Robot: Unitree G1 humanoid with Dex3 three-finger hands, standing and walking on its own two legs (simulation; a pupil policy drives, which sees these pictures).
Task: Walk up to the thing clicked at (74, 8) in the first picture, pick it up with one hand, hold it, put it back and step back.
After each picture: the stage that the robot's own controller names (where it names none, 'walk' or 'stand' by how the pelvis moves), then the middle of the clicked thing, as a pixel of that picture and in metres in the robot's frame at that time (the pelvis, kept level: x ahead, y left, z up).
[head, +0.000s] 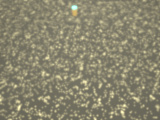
stand; (74, 10) +1.95 +0.13 -0.72
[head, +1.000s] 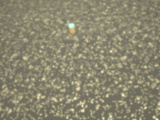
walk; (72, 28) +1.81 +0.32 -0.70
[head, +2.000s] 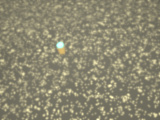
walk; (61, 48) +1.21 +0.36 -0.71
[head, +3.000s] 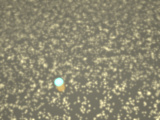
walk; (60, 85) +0.76 +0.31 -0.72
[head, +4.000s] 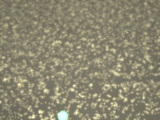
walk; (63, 118) +0.48 +0.23 -0.71
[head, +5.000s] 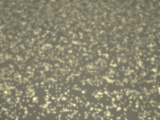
stand; out of the picture +0.38 +0.23 -0.71
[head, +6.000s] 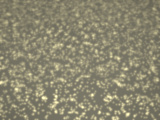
stand; out of the picture +0.36 +0.20 -0.72
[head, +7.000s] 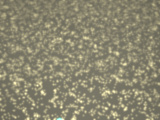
stand; out of the picture +0.38 +0.19 -0.72
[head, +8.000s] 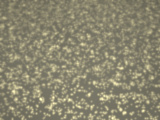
stand; out of the picture +0.38 +0.22 -0.72
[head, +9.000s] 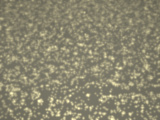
stand; out of the picture +0.36 +0.23 -0.73
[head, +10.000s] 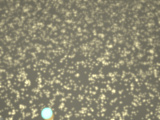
go down; (48, 114) +0.38 +0.24 -0.69
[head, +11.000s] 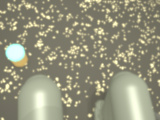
go down; (17, 56) +0.44 +0.26 -0.29
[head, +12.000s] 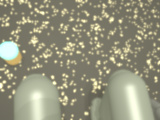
close in; (11, 54) +0.43 +0.26 -0.28
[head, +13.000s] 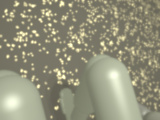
close in; out of the picture +0.42 +0.30 -0.22
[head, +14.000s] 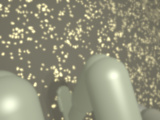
close; out of the picture +0.41 +0.30 -0.22
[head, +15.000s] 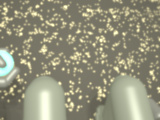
lift; (2, 68) +0.34 +0.28 -0.09
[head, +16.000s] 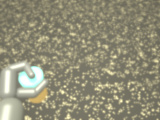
hold; (34, 85) +0.33 +0.18 +0.04
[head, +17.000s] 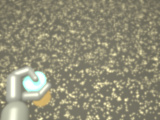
hold; (38, 89) +0.32 +0.18 -0.01
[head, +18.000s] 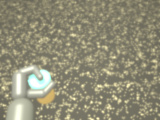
crouch; (42, 87) +0.33 +0.16 -0.01
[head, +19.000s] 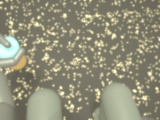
crouch; (12, 54) +0.43 +0.23 -0.11
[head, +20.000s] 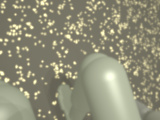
lower; out of the picture +0.42 +0.30 -0.23
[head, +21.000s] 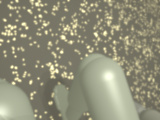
lower; out of the picture +0.42 +0.31 -0.22
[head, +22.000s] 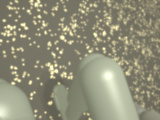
lower; out of the picture +0.42 +0.31 -0.22
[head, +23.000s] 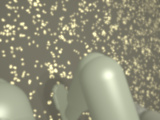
lower; out of the picture +0.42 +0.31 -0.22
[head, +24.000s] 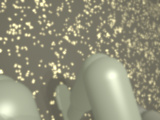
loosen; out of the picture +0.42 +0.30 -0.23
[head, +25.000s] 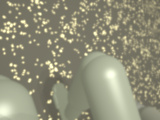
withdraw; out of the picture +0.41 +0.30 -0.23
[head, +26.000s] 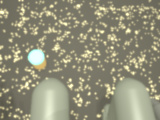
walk; (38, 60) +0.45 +0.23 -0.34
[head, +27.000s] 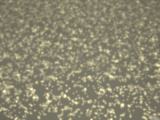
stand; out of the picture +0.37 +0.20 -0.66
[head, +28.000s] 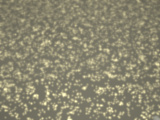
stand; out of the picture +0.38 +0.22 -0.67
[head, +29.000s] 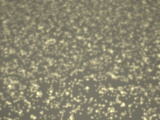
stand; out of the picture +0.38 +0.21 -0.69
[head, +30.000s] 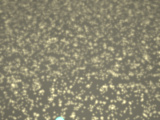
walk; out of the picture +0.39 +0.21 -0.72
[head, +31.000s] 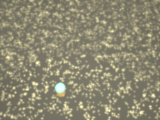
walk; (60, 90) +0.55 +0.17 -0.70
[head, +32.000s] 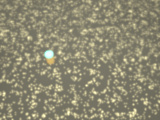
walk; (49, 57) +0.85 +0.30 -0.70
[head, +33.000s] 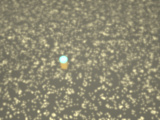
stand; (63, 62) +0.97 +0.22 -0.71
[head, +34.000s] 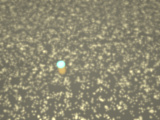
stand; (61, 67) +0.98 +0.24 -0.72
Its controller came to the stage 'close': yes
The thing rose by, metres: 0.71
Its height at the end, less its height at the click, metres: +0.00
